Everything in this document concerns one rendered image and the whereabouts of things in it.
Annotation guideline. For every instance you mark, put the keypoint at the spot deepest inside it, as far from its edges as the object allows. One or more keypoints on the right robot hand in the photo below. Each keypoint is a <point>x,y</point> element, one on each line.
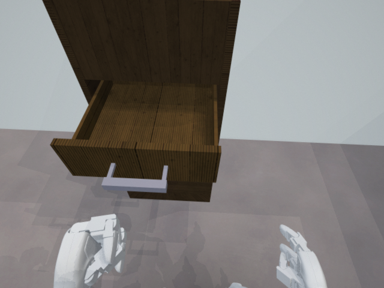
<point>305,270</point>

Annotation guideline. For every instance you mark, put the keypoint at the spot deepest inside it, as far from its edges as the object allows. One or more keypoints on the left robot hand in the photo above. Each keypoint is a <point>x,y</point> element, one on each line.
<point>100,239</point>

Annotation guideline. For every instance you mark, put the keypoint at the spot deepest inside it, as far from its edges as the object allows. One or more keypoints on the drawer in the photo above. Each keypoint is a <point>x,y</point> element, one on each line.
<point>144,126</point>

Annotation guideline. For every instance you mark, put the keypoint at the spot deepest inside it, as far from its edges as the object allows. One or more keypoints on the cabinet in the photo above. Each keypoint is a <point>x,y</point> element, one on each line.
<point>167,41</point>

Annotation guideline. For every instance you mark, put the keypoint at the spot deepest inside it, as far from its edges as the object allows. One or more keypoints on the handle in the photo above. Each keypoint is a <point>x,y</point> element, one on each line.
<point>132,184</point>

